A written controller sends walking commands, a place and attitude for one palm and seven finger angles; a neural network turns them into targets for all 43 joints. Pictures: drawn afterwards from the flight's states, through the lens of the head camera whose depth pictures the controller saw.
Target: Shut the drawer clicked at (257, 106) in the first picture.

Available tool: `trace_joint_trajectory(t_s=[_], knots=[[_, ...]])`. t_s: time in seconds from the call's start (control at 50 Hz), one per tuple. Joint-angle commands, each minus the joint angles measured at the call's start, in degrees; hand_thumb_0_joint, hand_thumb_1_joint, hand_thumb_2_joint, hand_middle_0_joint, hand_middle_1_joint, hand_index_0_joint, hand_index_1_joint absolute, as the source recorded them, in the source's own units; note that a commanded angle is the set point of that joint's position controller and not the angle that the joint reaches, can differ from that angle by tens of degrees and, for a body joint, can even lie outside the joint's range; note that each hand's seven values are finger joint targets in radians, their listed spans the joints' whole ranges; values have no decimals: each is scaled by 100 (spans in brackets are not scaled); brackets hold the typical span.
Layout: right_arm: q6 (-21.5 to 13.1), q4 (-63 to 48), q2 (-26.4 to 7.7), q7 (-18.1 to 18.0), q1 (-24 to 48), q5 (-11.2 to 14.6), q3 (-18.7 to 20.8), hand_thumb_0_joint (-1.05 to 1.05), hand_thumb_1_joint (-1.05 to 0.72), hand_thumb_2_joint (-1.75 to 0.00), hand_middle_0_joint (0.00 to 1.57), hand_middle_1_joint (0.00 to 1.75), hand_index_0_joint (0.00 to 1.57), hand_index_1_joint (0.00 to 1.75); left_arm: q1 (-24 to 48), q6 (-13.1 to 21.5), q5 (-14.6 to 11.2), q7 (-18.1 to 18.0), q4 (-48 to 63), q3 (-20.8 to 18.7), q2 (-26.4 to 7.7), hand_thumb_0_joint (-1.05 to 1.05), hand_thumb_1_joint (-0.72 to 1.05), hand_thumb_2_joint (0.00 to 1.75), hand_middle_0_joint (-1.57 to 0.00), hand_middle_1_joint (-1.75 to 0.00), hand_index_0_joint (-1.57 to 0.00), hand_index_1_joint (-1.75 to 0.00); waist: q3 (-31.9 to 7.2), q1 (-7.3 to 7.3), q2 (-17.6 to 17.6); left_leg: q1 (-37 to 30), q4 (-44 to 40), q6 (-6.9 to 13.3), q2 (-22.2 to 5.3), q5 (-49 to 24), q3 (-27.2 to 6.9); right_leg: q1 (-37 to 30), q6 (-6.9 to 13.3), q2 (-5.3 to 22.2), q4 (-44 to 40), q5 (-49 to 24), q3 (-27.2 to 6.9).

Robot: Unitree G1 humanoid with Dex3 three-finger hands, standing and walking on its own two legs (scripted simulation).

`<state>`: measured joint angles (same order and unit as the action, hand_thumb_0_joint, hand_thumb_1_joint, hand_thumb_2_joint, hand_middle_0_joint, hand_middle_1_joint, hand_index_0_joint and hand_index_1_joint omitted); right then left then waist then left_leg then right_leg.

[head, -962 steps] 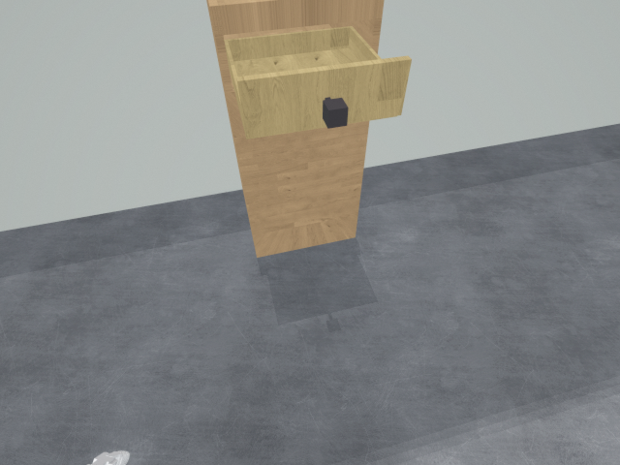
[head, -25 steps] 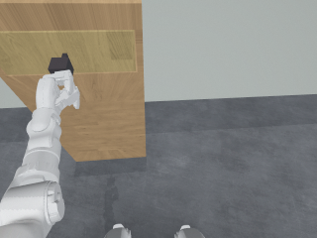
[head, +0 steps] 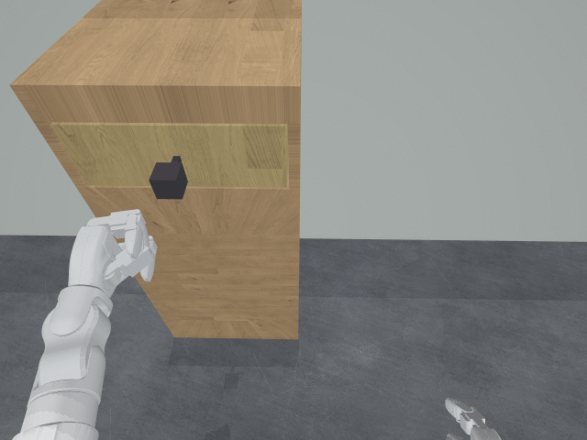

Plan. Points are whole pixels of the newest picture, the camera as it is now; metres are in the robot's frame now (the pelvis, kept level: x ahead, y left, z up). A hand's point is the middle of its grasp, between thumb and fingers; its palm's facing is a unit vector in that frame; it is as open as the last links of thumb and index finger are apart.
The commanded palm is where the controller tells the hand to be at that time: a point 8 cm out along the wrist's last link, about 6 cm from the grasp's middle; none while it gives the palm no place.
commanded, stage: draw the hand back to the body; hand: left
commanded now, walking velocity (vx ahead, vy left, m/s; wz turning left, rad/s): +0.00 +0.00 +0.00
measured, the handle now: (172, 172) +0.53 +0.22 +0.07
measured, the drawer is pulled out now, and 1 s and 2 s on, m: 0.00 0.00 0.00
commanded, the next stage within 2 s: step back with the hand held close in 1.04 s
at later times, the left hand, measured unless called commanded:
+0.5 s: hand (78, 310) +0.23 +0.23 +0.14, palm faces +0.35 -0.89 -0.29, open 3.2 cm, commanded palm +0.19 +0.26 +0.16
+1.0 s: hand (3, 360) +0.17 +0.24 +0.19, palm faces +0.44 -0.81 -0.39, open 3.2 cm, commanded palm +0.12 +0.28 +0.20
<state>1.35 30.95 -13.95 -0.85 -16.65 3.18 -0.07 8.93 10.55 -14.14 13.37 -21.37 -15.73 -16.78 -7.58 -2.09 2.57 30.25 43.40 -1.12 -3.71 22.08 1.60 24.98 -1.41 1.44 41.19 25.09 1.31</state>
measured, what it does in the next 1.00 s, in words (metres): stands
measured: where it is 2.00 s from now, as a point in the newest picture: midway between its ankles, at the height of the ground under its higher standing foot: outside the picture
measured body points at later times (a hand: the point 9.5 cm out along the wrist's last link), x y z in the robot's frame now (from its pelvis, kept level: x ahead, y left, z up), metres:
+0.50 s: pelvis -0.02 -0.01 +0.02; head -0.03 -0.03 +0.47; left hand +0.21 +0.27 +0.16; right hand +0.17 -0.23 -0.06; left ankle -0.01 +0.13 -0.71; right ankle -0.05 -0.13 -0.71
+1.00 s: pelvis +0.00 +0.00 +0.03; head -0.02 -0.03 +0.48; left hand +0.14 +0.28 +0.21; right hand +0.20 -0.22 -0.05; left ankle -0.01 +0.13 -0.71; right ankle -0.05 -0.13 -0.71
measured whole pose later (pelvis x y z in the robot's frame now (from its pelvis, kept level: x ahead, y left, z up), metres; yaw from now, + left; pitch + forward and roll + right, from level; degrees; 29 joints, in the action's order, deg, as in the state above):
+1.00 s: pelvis +0.00 +0.00 +0.03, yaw +1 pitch -4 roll +0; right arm -6.0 34.5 -12.9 -4.3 -11.0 0.5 -0.1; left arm -31.6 6.5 -3.7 -6.3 26.1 -16.8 -17.4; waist 0.1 4.3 4.3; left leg 7.4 25.6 -1.4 -2.5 14.5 2.0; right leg 2.2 -1.3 2.0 23.6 17.7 1.8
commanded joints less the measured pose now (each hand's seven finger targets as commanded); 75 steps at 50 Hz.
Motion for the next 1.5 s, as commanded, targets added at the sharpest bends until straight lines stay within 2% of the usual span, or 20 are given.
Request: trace_joint_trajectory(t_s=[0.0, 0.14, 0.16, 0.18, 0.2, 0.32, 0.4, 0.46, 0.58, 0.78, 0.84, 0.94, 1.08, 1.14, 1.16, 1.2, 1.26, 1.34, 1.44, 1.48], knots=[[-395, -753, -721, -137, 355, 3, 226, 0, -90, -90, 20, 30, 20, 30, 1423, 269, -197, 88, 2130, -196, -1052, 0, 90, 90, -140, -160, -140, -160, -1302, -57, 148, -1498, -413, 285, 302, -2542, -7, -488, 158, -345, -397, -3254, 207], [-693, -756, -739, -287, 730, 27, 116, 0, -90, -90, 20, 30, 20, 30, 860, -78, -361, 296, 2464, -154, -1041, 0, 90, 90, -140, -160, -140, -160, -857, 13, 88, -1585, -684, 273, 351, -1714, -116, -460, 168, -312, -700, -2392, 245], [-660, -801, -627, -358, 1027, -29, 142, 0, -90, -90, 20, 30, 20, 30, 761, -50, 399, -544, 2907, -150, -1461, 0, 90, 90, -140, -160, -140, -160, -478, 313, 101, -1730, -968, 250, 400, -1574, -9, -494, 246, -186, -1122, -2123, 32], [-669, -799, -568, -391, 1026, -73, 99, 0, -90, -90, 20, 30, 20, 30, 338, -138, 498, -951, 2900, 139, -921, 0, 90, 90, -140, -160, -140, -160, -316, 190, -58, -1801, -1118, 239, 374, -1456, -14, -549, 234, -146, -1178, -2019, 100], [-655, -817, -564, -404, 1058, -68, 89, 0, -90, -90, 20, 30, 20, 30, -125, -234, 541, -1159, 2848, 112, -852, 0, 90, 90, -140, -160, -140, -160, -177, 236, -239, -1771, -1199, 225, 343, -1350, -56, -505, 220, -147, -1229, -1854, 130], [-578, -715, -502, -466, 1250, -139, 39, 0, -90, -90, 20, 30, 20, 30, -398, -340, 828, -1792, 3586, -126, -1122, 0, 90, 90, -140, -160, -140, -160, -129, 274, -311, -2173, -1622, 269, 317, -1393, 63, -1164, 190, -99, -1604, -1864, 81], [-722, -659, -468, -465, 1327, -183, 7, 0, -90, -90, 20, 30, 20, 30, -476, -216, 955, -1986, 4305, -165, -1209, 0, 90, 90, -140, -160, -140, -160, -148, 333, 371, -2522, -1865, 235, 338, -1448, 66, -1366, 240, -111, -1820, -1751, 90], [-870, -605, -468, -426, 1334, -223, 7, 0, -90, -90, 20, 30, 20, 30, -1079, -189, 989, -2038, 4559, -53, -1052, 0, 90, 90, -140, -160, -140, -160, 19, 371, 404, -2654, -1989, 224, 322, -1624, 44, -1467, 248, -143, -1922, -1867, 128], [-870, -559, -470, -339, 1351, -233, 81, 0, -90, -90, 20, 30, 20, 30, -2347, -217, 932, -1976, 4651, -218, -910, 0, 90, 90, -140, -160, -140, -160, 436, 436, -462, -2581, -2088, 254, 270, -1810, 101, -1601, 163, -148, -2052, -2101, 147], [-1049, -622, -365, -360, 1368, -283, 106, 0, -90, -90, 20, 30, 20, 30, -3379, -44, 991, -2042, 6057, -720, -1188, 0, 90, 90, -140, -160, -140, -160, 283, 560, 247, -2782, -1993, 246, 312, -2124, 165, -1759, 176, -137, -2083, -2473, 124], [-1090, -615, -359, -374, 1364, -272, 137, 0, -90, -90, 20, 30, 20, 30, -3820, -77, 978, -2042, 6070, -802, -1163, 0, 90, 90, -140, -160, -140, -160, 461, 585, -126, -2749, -1948, 256, 294, -2196, 181, -1687, 149, -178, -2158, -2598, 138], [-1043, -510, -418, -409, 1261, -273, 144, 0, -90, -90, 20, 30, 20, 30, -3469, -159, 1019, -2048, 5669, -565, -897, 0, 90, 90, -140, -160, -140, -160, 913, 459, -202, -2686, -2025, 248, 268, -1975, 145, -1424, 132, -187, -2216, -2275, 169], [-1064, -602, -379, -422, 1320, -312, 122, 0, -90, -90, 20, 30, 20, 30, -3433, -132, 1022, -2093, 6184, -696, -1090, 0, 90, 90, -140, -160, -140, -160, 195, 588, 84, -2843, -1958, 252, 300, -2397, 103, -1872, 167, -114, -1965, -2740, 142], [-1093, -572, -359, -406, 1332, -305, 113, 0, -90, -90, 20, 30, 20, 30, -3614, -171, 1025, -2108, 6147, -776, -1144, 0, 90, 90, -140, -160, -140, -160, 246, 618, 128, -2815, -1929, 224, 290, -2498, 103, -1869, 171, -134, -1982, -2858, 151], [-878, -704, -539, -347, 1234, -342, 151, 0, -90, -90, 20, 30, 20, 30, -2737, 81, 1037, -2117, 6781, -1567, -1945, 0, 90, 90, -140, -160, -140, -160, 813, 324, -47, -2312, -1685, 318, 150, -2287, 94, -1425, 150, 173, -2277, -3394, -248], [-658, -653, -411, -324, 1241, -321, 159, 0, -90, -90, 20, 30, 20, 30, -3641, 62, 1070, -2012, 5853, -1068, -1302, 0, 90, 90, -140, -160, -140, -160, 824, 281, -579, -2235, -1578, 296, 132, -2379, 71, -1436, 134, 284, -2211, -3710, -160], [-432, -762, -488, -291, 1173, -318, 232, 0, -90, -90, 20, 30, 20, 30, -4050, 72, 1079, -1968, 5739, -921, -1090, 0, 90, 90, -140, -160, -140, -160, 547, 250, -163, -2237, -1671, 281, 44, -2971, 61, -1593, 81, 218, -1965, -3699, -9], [-233, -948, -501, -275, 1264, -290, 305, 0, -90, -90, 20, 30, 20, 30, -4505, 78, 1017, -1965, 6075, -1077, -1238, 0, 90, 90, -140, -160, -140, -160, 55, 330, -112, -2336, -1711, 281, -45, -3513, 7, -1662, 31, 122, -1770, -3612, 33], [-187, -1125, -491, -336, 1292, -273, 325, 0, -90, -90, 20, 30, 20, 30, -4606, 149, 1000, -2085, 6820, -1399, -1642, 0, 90, 90, -140, -160, -140, -160, -256, 366, 12, -2092, -1737, 264, -64, -3354, -42, -1730, -8, 57, -1560, -3383, 34], [-209, -1138, -439, -352, 1222, -257, 320, 0, -90, -90, 20, 30, 20, 30, -4713, 179, 988, -2134, 6870, -1337, -1536, 0, 90, 90, -140, -160, -140, -160, -247, 324, 25, -1903, -1755, 275, -103, -3150, -99, -1751, -8, 68, -1484, -3203, 18]])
